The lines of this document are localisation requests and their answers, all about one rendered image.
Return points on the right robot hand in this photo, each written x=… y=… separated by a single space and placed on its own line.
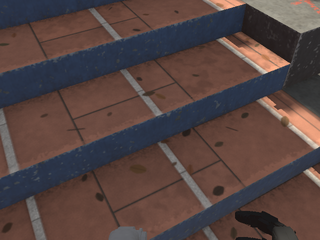
x=267 y=224

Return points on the left robot thigh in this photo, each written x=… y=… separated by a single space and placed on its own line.
x=128 y=233

